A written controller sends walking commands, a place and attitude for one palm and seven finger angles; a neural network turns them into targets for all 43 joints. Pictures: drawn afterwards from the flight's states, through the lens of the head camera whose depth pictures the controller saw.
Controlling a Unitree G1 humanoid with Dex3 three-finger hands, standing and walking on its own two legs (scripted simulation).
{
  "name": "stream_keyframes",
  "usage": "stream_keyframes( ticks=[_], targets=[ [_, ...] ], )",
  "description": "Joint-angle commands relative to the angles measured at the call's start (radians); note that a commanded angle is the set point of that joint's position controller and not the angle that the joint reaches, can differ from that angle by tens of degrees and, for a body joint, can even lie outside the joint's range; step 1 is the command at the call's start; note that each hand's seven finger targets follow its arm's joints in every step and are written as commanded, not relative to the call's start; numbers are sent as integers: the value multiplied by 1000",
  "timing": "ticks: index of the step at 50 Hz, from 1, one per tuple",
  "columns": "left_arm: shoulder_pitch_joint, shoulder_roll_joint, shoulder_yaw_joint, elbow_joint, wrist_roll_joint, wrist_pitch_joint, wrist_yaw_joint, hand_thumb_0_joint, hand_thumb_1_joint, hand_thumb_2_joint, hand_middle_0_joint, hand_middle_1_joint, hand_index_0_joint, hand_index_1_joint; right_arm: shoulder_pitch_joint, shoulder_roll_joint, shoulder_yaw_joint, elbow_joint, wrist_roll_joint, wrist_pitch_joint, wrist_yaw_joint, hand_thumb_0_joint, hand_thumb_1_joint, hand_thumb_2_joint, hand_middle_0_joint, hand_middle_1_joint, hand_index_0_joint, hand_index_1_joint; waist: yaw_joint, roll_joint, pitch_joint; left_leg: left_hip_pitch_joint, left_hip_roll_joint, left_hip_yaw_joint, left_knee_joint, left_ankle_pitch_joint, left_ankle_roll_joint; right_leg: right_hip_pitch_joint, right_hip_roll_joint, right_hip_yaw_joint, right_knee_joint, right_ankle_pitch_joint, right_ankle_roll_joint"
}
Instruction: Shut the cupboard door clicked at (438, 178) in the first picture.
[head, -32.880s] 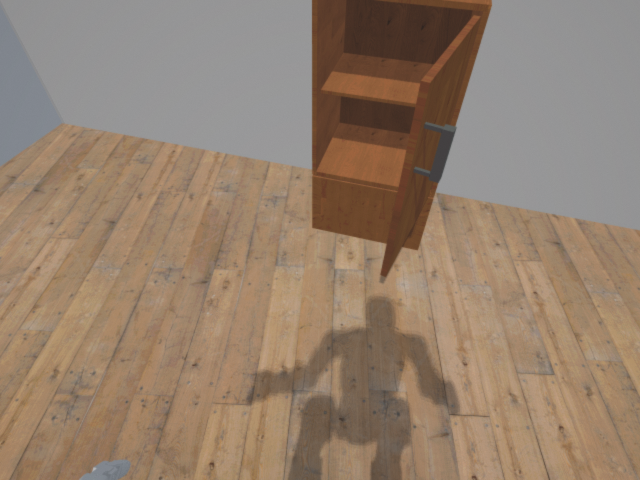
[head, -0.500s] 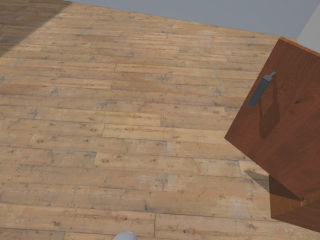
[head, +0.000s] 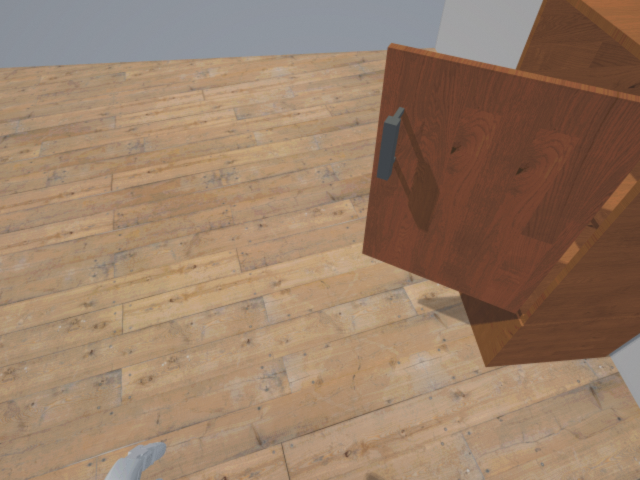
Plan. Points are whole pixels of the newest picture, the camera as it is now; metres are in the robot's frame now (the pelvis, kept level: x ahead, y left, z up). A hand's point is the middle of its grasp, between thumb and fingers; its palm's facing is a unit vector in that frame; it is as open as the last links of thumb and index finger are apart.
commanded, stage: turn to face it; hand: left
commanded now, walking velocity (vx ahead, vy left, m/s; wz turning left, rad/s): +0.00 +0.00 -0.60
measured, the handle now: (391, 143) +0.71 -0.11 -0.01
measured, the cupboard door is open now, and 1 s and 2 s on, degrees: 58 58 58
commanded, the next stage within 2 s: take the last steps up to it in 0.62 s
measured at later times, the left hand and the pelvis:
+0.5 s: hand out of the picture +0.10 +0.22 -0.17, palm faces -0.18 -0.96 -0.19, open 7.3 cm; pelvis +0.01 +0.03 +0.01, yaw -14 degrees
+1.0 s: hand out of the picture +0.14 +0.15 -0.15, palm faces -0.35 -0.91 -0.21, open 7.3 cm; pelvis +0.03 +0.00 +0.01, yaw -23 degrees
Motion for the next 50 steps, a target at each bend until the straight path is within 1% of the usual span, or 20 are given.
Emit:
stream_keyframes(
  ticks=[1,2,3,7,15,19,20,21,22,23,28,36,40,41,42,43,44,45,46,50],
  targets=[
    [214,268,66,-10,-7,-43,48,0,900,900,-200,-300,-200,-300,-100,-113,-26,-138,12,2,-11,0,-900,-900,200,300,200,300,112,-273,-124,-360,-81,-196,500,-283,-27,218,-395,475,-242,580,-217],
    [156,230,61,-22,-7,-43,54,0,900,900,-200,-300,-200,-300,-94,-95,-30,-120,16,7,-12,0,-900,-900,200,300,200,300,78,-221,-91,-403,-64,-242,549,-202,-26,191,-343,424,-264,423,-217],
    [86,207,60,-39,-4,-43,60,0,900,900,-200,-300,-200,-300,-82,-100,-31,-107,14,6,-14,0,-900,-900,200,300,200,300,51,-297,-84,-431,-57,-251,562,-154,-33,177,-302,437,-279,317,-203],
    [23,155,40,-60,-4,-49,55,0,900,900,-200,-300,-200,-300,-51,-94,-34,-75,9,7,0,0,-900,-900,200,300,200,300,9,-166,-93,-297,-77,-224,463,-14,-50,82,-192,281,-242,333,-159],
    [92,171,49,-24,3,-44,50,0,900,900,-200,-300,-200,-300,-95,-70,-30,-98,19,-2,-7,0,-900,-900,200,300,200,300,40,-184,-91,-194,-137,-220,170,-77,-34,64,-193,422,-228,307,-192],
    [35,147,48,-29,-7,-32,50,0,900,900,-200,-300,-200,-300,23,-73,-27,-57,24,-20,-18,0,-900,-900,200,300,200,300,-23,-169,-96,101,-155,-213,-161,113,-12,-119,-126,411,-155,206,-107],
    [43,101,37,-38,-14,-27,49,0,900,900,-200,-300,-200,-300,49,-123,-33,-52,19,-32,-23,0,-900,-900,200,300,200,300,-30,-32,-111,199,-44,-322,-287,96,20,-216,-34,338,-63,67,-57],
    [81,44,26,-44,-20,-25,41,0,900,900,-200,-300,-200,-300,56,-214,-50,-60,8,-34,-24,0,-900,-900,200,300,200,300,-24,262,-119,222,183,-574,-364,124,105,-313,94,184,156,-201,0],
    [48,73,29,-52,-12,-23,40,0,900,900,-200,-300,-200,-300,63,-229,-48,-69,-2,-30,-29,0,-900,-900,200,300,200,300,-38,239,-89,124,289,-635,-396,178,192,-300,70,127,358,-314,18],
    [49,84,35,-46,-4,-20,36,0,900,900,-200,-300,-200,-300,21,-198,-36,-76,-8,-31,-33,0,-900,-900,200,300,200,300,-14,151,-71,60,260,-575,-391,231,214,-272,37,150,465,-267,24],
    [79,46,32,5,-3,-8,23,0,900,900,-200,-300,-200,-300,-26,-126,-12,-63,-5,-39,-43,0,-900,-900,200,300,200,300,20,131,-82,135,115,-298,-304,568,173,-273,18,94,530,-144,55],
    [13,12,8,2,-4,-10,27,0,900,900,-200,-300,-200,-300,55,-139,-27,14,-5,-29,-31,0,-900,-900,200,300,200,300,-20,179,-87,150,139,-279,-286,524,194,-137,13,20,218,-162,41],
    [75,7,7,36,-2,-21,20,0,900,900,-200,-300,-200,-300,47,-155,-35,32,-5,-24,-22,0,-900,-900,200,300,200,300,9,137,-110,46,132,-287,-291,56,157,57,35,-18,-27,-69,10],
    [108,31,11,53,1,-30,20,0,900,900,-200,-300,-200,-300,44,-139,-32,38,1,-25,-17,0,-900,-900,200,300,200,300,26,81,-99,-36,95,-263,-246,-28,130,170,30,-1,-156,-15,-3],
    [172,74,23,76,5,-45,25,0,900,900,-200,-300,-200,-300,31,-102,-26,32,8,-28,-11,0,-900,-900,200,300,200,300,61,-42,-111,-148,24,-188,-122,-125,82,292,-59,113,-270,-84,-37],
    [240,163,39,101,12,-60,37,0,900,900,-200,-300,-200,-300,-8,-26,-7,-4,16,-36,-4,0,-900,-900,200,300,200,300,92,-319,-82,-381,-114,-61,118,-256,20,392,-281,443,-382,-188,-138],
    [272,191,40,107,-1,-63,47,0,900,900,-200,-300,-200,-300,-89,-69,-8,-32,3,-31,2,0,-900,-900,200,300,200,300,126,-279,-6,-451,-115,-158,301,-290,21,275,-377,552,-436,-249,-228],
    [231,177,34,95,-2,-63,49,0,900,900,-200,-300,-200,-300,-95,-62,-14,-40,0,-32,14,0,-900,-900,200,300,200,300,94,-202,53,-480,-106,-201,374,-218,26,204,-356,484,-450,-314,-239],
    [194,127,34,101,-2,-73,59,0,900,900,-200,-300,-200,-300,-77,-49,-18,-17,-2,-27,14,0,-900,-900,200,300,200,300,67,-266,71,-491,-88,-214,409,-151,24,189,-312,492,-458,-346,-230],
    [152,51,6,107,-6,-110,52,0,900,900,-200,-300,-200,-300,-13,-29,-14,31,-3,-41,28,0,-900,-900,200,300,200,300,4,-185,74,-379,-77,-183,333,25,-1,145,-215,218,-401,103,-184]
  ],
)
